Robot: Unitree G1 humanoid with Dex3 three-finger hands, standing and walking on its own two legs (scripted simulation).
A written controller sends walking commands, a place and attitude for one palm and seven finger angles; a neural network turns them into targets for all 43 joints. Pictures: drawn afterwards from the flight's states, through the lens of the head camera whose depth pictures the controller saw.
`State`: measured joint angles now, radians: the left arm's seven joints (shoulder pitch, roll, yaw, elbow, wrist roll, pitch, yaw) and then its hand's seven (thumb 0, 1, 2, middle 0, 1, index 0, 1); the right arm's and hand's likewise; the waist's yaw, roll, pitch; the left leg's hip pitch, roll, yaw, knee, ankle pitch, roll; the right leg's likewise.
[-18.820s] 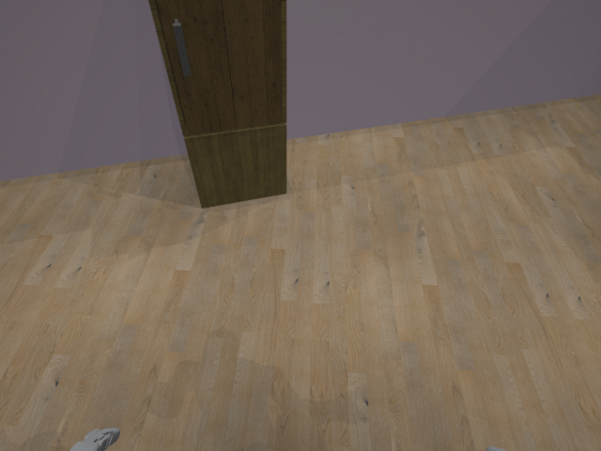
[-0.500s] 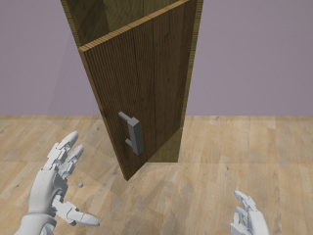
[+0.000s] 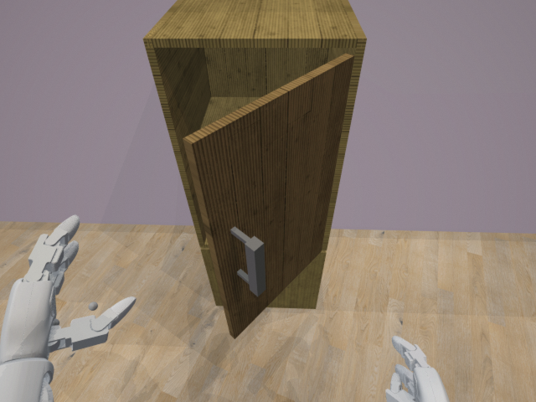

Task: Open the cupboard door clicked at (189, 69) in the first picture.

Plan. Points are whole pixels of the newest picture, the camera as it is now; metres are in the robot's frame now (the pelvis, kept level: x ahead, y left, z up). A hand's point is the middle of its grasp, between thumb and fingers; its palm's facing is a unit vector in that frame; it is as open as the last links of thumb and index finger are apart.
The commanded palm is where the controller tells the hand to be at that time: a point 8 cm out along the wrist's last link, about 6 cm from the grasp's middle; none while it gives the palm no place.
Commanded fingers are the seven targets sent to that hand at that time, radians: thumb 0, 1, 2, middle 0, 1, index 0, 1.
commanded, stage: draw the hand back to the body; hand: left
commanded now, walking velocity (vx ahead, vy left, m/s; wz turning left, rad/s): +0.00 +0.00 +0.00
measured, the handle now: (247, 261) +0.36 +0.09 -0.02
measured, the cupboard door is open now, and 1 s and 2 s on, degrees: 49 49 49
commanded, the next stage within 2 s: step back with the hand held close in 0.62 s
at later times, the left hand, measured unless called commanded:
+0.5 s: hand (67, 297) +0.18 +0.25 +0.16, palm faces +0.45 -0.80 -0.40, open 7.5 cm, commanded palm +0.13 +0.28 +0.17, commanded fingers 0.00 0.90 0.90 -0.20 -0.30 -0.20 -0.30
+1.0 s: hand (85, 295) +0.18 +0.23 +0.15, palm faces +0.33 -0.79 -0.51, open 7.4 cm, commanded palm +0.12 +0.28 +0.18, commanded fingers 0.00 0.90 0.90 -0.20 -0.30 -0.20 -0.30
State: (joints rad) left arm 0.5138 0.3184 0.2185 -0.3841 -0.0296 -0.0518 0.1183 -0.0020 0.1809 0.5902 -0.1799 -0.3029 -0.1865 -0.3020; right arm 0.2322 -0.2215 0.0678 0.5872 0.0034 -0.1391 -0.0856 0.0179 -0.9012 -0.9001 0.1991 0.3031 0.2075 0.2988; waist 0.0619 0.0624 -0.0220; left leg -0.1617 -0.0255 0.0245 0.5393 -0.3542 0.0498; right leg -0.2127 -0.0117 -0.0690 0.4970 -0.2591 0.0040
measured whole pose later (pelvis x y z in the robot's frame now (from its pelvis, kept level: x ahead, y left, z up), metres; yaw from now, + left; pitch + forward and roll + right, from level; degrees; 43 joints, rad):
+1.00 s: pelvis -0.03 -0.02 +0.01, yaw -2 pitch +0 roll -1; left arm 0.53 0.38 0.38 -0.42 -0.03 -0.17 0.10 0.01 0.89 0.90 -0.21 -0.30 -0.21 -0.30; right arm 0.15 -0.25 0.00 0.59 0.00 -0.06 -0.08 0.02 -0.90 -0.90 0.20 0.30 0.21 0.30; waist 0.01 0.05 0.04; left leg -0.20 0.01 0.05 0.44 -0.25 0.03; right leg -0.25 0.02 -0.05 0.37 -0.13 -0.02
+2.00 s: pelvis -0.26 -0.03 +0.00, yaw -4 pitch +3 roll -1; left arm 0.53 0.46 0.41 -0.57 -0.05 -0.20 0.13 0.02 0.89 0.90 -0.21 -0.30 -0.22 -0.30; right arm 0.10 -0.18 0.03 0.64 0.00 -0.11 -0.05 0.02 -0.90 -0.90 0.20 0.30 0.21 0.30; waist 0.02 -0.02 0.04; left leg -0.55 0.03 0.02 0.59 -0.21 0.00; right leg -0.17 0.06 0.00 0.46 -0.36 -0.04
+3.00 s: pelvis -0.34 -0.03 -0.01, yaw +2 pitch +0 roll +1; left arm 0.27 0.26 0.13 0.30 0.03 0.01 0.03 0.00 0.90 0.90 -0.20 -0.30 -0.20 -0.30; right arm 0.23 -0.26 -0.02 0.77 -0.02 -0.01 0.02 0.01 -0.90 -0.90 0.20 0.30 0.21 0.30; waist -0.03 0.05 -0.01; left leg -0.35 0.02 0.06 0.69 -0.32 0.01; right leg -0.32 -0.02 -0.14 0.64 -0.32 -0.07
